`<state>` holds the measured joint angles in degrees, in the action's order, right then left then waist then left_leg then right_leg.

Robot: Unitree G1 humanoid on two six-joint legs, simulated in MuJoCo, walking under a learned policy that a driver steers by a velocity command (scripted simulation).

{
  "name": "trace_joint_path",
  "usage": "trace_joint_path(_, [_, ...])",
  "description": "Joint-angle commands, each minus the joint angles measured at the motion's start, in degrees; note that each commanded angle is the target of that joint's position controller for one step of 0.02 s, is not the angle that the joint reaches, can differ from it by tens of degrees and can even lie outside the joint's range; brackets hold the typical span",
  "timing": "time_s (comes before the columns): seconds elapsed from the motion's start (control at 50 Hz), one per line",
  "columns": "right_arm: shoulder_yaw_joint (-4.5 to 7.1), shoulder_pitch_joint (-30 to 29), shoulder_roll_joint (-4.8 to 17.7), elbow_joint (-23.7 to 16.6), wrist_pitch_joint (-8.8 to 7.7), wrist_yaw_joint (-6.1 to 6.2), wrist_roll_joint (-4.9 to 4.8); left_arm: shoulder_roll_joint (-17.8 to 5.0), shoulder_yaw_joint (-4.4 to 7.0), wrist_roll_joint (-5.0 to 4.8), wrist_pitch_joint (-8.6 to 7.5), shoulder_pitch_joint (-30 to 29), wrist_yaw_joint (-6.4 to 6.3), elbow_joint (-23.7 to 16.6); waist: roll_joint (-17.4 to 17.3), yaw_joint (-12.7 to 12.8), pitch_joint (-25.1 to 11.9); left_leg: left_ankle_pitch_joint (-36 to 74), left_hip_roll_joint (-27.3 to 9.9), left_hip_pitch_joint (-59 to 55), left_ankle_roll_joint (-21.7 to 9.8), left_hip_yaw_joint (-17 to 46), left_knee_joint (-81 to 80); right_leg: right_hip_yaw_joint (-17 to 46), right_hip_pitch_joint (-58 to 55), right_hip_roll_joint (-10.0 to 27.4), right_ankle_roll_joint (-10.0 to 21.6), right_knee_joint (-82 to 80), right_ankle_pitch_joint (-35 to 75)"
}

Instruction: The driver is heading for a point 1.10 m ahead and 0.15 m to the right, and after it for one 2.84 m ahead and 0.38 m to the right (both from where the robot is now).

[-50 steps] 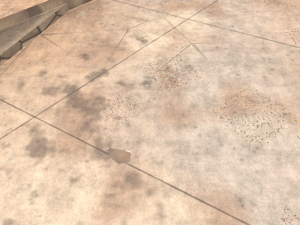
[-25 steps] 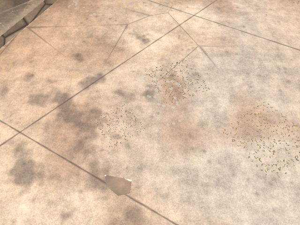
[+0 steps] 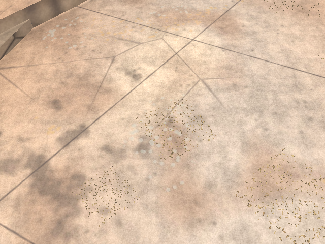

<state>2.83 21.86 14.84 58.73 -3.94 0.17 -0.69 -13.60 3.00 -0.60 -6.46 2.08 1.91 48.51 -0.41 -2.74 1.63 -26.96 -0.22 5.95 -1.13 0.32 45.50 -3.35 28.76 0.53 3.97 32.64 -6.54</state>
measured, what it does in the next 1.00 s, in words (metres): walks ahead: left foot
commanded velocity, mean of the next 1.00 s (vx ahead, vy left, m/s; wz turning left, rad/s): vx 0.50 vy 0.00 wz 0.00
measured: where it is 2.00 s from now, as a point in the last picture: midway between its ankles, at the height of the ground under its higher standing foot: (163, 174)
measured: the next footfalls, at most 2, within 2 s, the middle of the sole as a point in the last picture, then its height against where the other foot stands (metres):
left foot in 0.50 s outside the picture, level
right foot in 1.06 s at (184, 168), level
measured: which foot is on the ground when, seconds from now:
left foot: up 0.00-0.48, down 0.50-1.00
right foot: down 0.00-0.50, up 0.52-1.00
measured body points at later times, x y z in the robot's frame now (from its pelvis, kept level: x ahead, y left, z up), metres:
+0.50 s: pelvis +0.28 +0.03 +0.00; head +0.31 +0.04 +0.45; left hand +0.23 +0.30 -0.14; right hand +0.50 -0.20 -0.09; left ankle +0.42 +0.14 -0.72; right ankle +0.11 -0.10 -0.72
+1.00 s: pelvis +0.55 +0.04 +0.02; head +0.58 +0.04 +0.46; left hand +0.76 +0.27 -0.09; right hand +0.52 -0.23 -0.12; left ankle +0.42 +0.14 -0.72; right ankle +0.73 -0.10 -0.69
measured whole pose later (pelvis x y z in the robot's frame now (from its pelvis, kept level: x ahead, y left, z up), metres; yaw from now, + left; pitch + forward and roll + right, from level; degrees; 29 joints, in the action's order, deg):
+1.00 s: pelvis +0.55 +0.04 +0.02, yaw +0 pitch +2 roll +2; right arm 3.5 21.9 13.8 57.6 -4.3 0.4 -0.8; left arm -13.3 3.0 -1.1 -4.5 0.8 1.6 49.2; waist 2.2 -4.5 0.4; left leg -17.9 2.8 -3.8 -1.7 -3.2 11.8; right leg -0.4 34.9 4.6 1.9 31.1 1.9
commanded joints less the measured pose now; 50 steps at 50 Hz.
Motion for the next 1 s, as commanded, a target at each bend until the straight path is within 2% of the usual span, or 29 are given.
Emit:
trace_joint_path(0.02, [0.83, -1.5, 7.31, -5.51, -3.62, -0.73, -2.09, -9.93, 2.66, -0.02, 0.22, 19.09, -0.55, 2.55, 10.14, 8.78, -14.72, -1.04, -1.15, 39.01, -2.4, 6.13, 32.66, 36.21, -45.63, 20.16, 12.14, -15.59, -9.84])
trace_joint_path(0.04, [0.82, -5.05, 7.37, -6.38, -3.87, -0.38, -2.04, -8.25, 2.05, 0.26, 0.2, 14.15, -0.61, 1.27, 5.0, 7.09, -10.13, 4.39, -4.33, 37.3, -2.61, 4.48, 30.33, 28.64, -36.86, 18.06, 10.66, -16.75, -3.83])
trace_joint_path(0.06, [1.19, -6.82, 6.86, -6.6, -3.56, 0.01, -1.05, -6.63, 1.57, 0.73, 0.11, 11.06, -0.37, 0.94, 2.55, 5.37, -6.31, 7.75, -6.18, 34.79, -2.36, 3.79, 26.45, 23.4, -28.96, 15.91, 9.85, -18.55, 1.43])
trace_joint_path(0.08, [1.48, -5.65, 6.08, -6.44, -2.75, 0.15, -0.61, -5.26, 1.12, 1.25, -0.1, 9.89, -0.22, 1.07, 3.71, 3.26, -5.44, 9.98, -7.83, 30.93, -2.36, 4.26, 23.77, 19.76, -24.41, 14.16, 9.09, -20.23, 3.6])
trace_joint_path(0.1, [1.39, -4.53, 4.67, -6.19, -1.92, 0.19, -0.54, -4.92, 1.07, 1.27, -0.18, 9.98, -0.02, 1.52, 4.35, 2.32, -4.8, 10.93, -8.21, 28.77, -2.15, 4.1, 21.97, 17.98, -21.84, 13.3, 9.16, -21.88, 4.2])
trace_joint_path(0.14, [1.28, -4.59, 3.08, -6.38, -0.79, 0.39, -0.38, -6.33, 1.43, 0.88, -0.48, 11.57, -0.29, 2.62, 4.03, 1.44, -3.02, 12.47, -8.82, 28.96, -1.3, 3.37, 18.15, 14.73, -19.09, 12.79, 9.93, -24.22, 6.7])
trace_joint_path(0.18, [1.42, -8.56, 3.36, -7.85, -0.39, 0.55, 0.11, -7.95, 1.86, 0.86, -0.43, 13.31, -0.98, 3.38, 3.1, 1.98, -1.24, 17.39, -9.15, 32.72, -0.1, 3.08, 12.55, 12.77, -19.35, 12.81, 10.26, -25.76, 8.3])
trace_joint_path(0.22, [1.44, -12.69, 3.15, -9.2, -0.47, 0.38, 0.38, -8.15, 1.87, 0.67, -0.02, 14.93, -1.61, 4.0, 3.03, 2.92, -0.29, 23.7, -8.95, 34.79, 0.61, 2.71, 5.71, 10.6, -20.53, 11.99, 9.37, -26.38, 8.68])
trace_joint_path(0.3, [0.86, -20.54, 1.96, -11.22, -0.97, -0.36, 0.0, -8.73, 1.89, 0.08, 0.42, 18.25, -2.17, 5.21, 3.56, 5.39, 1.36, 32.83, -6.43, 32.08, 0.69, 0.21, -7.38, 6.39, -21.7, 10.08, 7.36, -26.78, 7.53])
trace_joint_path(0.36, [0.53, -25.28, 2.06, -12.83, -1.23, -1.18, -0.42, -9.03, 2.05, -0.25, 1.0, 21.38, -2.26, 6.81, 3.72, 7.0, 2.88, 32.19, -5.33, 32.55, 0.24, -0.29, -12.2, 6.23, -26.36, 11.78, 7.23, -25.28, 6.86])
trace_joint_path(0.42, [0.6, -27.19, 3.07, -14.38, -1.79, -2.23, -0.63, -9.65, 2.51, -0.52, 1.87, 22.13, -2.58, 7.8, 4.32, 6.42, 3.4, 27.14, -4.75, 32.75, -1.64, 0.05, -15.26, 6.97, -31.93, 14.61, 6.42, -21.91, 9.81])
trace_joint_path(0.46, [1.34, -23.59, 4.93, -13.87, -2.12, -2.52, -0.65, -10.56, 2.87, -0.57, 2.39, 20.53, -2.76, 7.61, 5.56, 3.75, 1.08, 23.15, -2.86, 26.13, -3.22, -1.41, -16.47, 6.66, -33.46, 15.04, 5.22, -17.42, 19.65])
trace_joint_path(0.48, [2.28, -17.91, 6.47, -12.28, -2.2, -2.41, -0.49, -10.59, 2.84, -0.58, 2.7, 19.07, -2.79, 7.29, 5.78, 0.4, -2.34, 22.82, -0.83, 17.81, -4.41, -3.25, -17.46, 4.98, -32.71, 13.41, 4.12, -10.81, 28.97])
trace_joint_path(0.5, [3.81, -7.77, 9.37, -9.09, -2.16, -2.02, -0.3, -9.04, 2.23, -0.25, 2.92, 18.77, -2.82, 6.83, 4.47, -3.75, -8.56, 24.01, -0.81, 3.47, -6.24, -2.89, -16.56, 2.61, -27.63, 10.17, 2.39, 1.02, 30.62])
trace_joint_path(0.52, [4.98, 2.51, 14.17, -7.19, -1.91, -1.38, 0.4, -6.79, 1.17, 1.1, 2.84, 20.11, -2.9, 5.32, -4.67, -5.99, -17.47, 24.36, -13.0, -14.09, -10.1, 12.12, -15.77, -0.24, -14.57, 5.8, 0.15, 20.93, 11.06])
trace_joint_path(0.54, [5.06, 3.74, 16.07, -6.2, -1.82, -1.99, 0.53, 0.61, -0.76, 0.31, 1.39, 27.01, -2.18, 5.58, -19.06, -1.57, -23.57, 12.24, -22.98, -29.24, -18.87, 39.6, -25.14, 4.44, 6.44, -4.4, -2.5, 37.57, -26.08])
trace_joint_path(0.56, [3.57, 1.82, 10.51, -6.83, -1.99, -2.07, -0.09, -6.16, 0.66, -1.18, 0.1, 22.3, -1.94, 5.74, -11.72, -3.41, -19.48, 6.57, -20.97, -26.46, -16.31, 39.26, -28.05, 10.58, 12.93, -1.06, -1.46, 43.57, -26.55])
trace_joint_path(0.58, [2.87, -3.01, 8.08, -7.82, -2.19, -1.84, -0.17, -8.56, 1.3, -2.1, -0.66, 16.8, -1.82, 4.02, -8.69, -2.77, -12.03, 9.73, -19.23, -19.02, -13.72, 30.37, -28.67, 9.22, 15.82, 1.74, -0.45, 43.48, -21.09])
trace_joint_path(0.6, [2.39, -7.51, 7.01, -8.82, -2.27, -1.85, 0.25, -8.25, 1.34, -1.77, -0.75, 14.25, -2.28, 3.65, -3.21, -0.82, -8.26, 16.24, -17.3, -10.57, -12.52, 24.03, -29.99, 7.78, 13.18, 4.81, -0.5, 40.81, -15.49])
trace_joint_path(0.62, [2.0, -10.13, 5.47, -9.1, -2.35, -1.98, 0.78, -7.87, 1.78, -0.86, -0.36, 13.08, -2.65, 3.57, -2.11, 0.78, -5.28, 21.04, -15.3, -3.75, -12.02, 19.25, -31.63, 7.41, 10.59, 6.5, -0.75, 37.33, -12.39])
trace_joint_path(0.64, [1.62, -10.85, 4.37, -8.88, -2.51, -2.06, 1.36, -6.92, 1.91, -0.64, 0.4, 14.41, -2.66, 3.77, -3.59, 2.59, -4.95, 23.12, -14.05, -0.04, -11.62, 16.36, -33.24, 7.87, 7.04, 7.86, -0.75, 35.39, -10.32])
trace_joint_path(0.68, [1.7, -9.59, 4.61, -7.92, -2.75, -1.96, 1.1, -4.75, 1.78, -0.58, 1.66, 15.55, -2.72, 4.04, -3.9, 3.7, -3.91, 25.34, -13.08, 3.15, -12.35, 12.93, -35.97, 7.26, 5.28, 8.51, -1.31, 31.89, -9.0])
trace_joint_path(0.72, [2.13, -7.87, 6.49, -7.09, -2.84, -1.27, 0.97, -4.72, 1.88, -0.14, 2.22, 12.39, -2.85, 2.86, -2.85, 3.57, -1.91, 27.63, -13.07, 3.63, -12.91, 10.62, -37.87, 6.82, 8.55, 8.86, -2.4, 27.25, -4.84])
trace_joint_path(0.78, [2.2, -5.28, 7.16, -6.1, -2.32, -0.27, 0.76, -4.52, 1.93, 0.35, 2.15, 6.6, -2.64, 0.98, -2.2, 2.29, -0.35, 29.83, -12.07, 1.7, -11.93, 7.38, -38.86, 6.31, 12.3, 8.56, -3.64, 17.72, 4.26])
trace_joint_path(0.86, [2.06, -1.85, 7.45, -4.81, -1.95, 0.19, 0.22, -3.18, 1.19, -0.02, 1.64, -1.07, -1.81, -1.01, -2.72, -0.19, 1.49, 28.68, -10.11, 0.6, -10.04, 3.13, -39.46, 3.72, 9.63, 6.09, -3.56, 5.18, 13.2])
trace_joint_path(0.94, [2.29, 2.21, 7.89, -2.66, -1.02, 0.3, -0.09, -3.31, 0.63, -0.52, 1.2, -7.18, -0.59, -3.32, -2.73, -2.11, 3.54, 29.35, -12.75, -6.7, -10.1, 3.14, -37.03, 3.17, 11.35, 4.74, -2.72, -0.78, 10.91])
trace_joint_path(1.0, [2.82, 2.13, 8.78, -1.99, -0.13, 0.67, -0.33, -4.65, 0.81, -0.71, 0.63, -7.43, 0.41, -4.42, -3.8, -0.59, 3.02, 36.03, -15.22, -11.67, -9.03, 3.67, -32.93, 2.97, 9.51, 3.73, -0.67, -3.37, 4.97])
Keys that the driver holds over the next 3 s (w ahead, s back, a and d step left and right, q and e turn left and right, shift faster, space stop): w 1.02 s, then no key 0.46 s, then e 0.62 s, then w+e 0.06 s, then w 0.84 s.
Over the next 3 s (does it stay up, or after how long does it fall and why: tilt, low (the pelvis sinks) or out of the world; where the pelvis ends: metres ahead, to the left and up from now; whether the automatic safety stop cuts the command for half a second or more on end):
stays up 1.04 -0.19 0.01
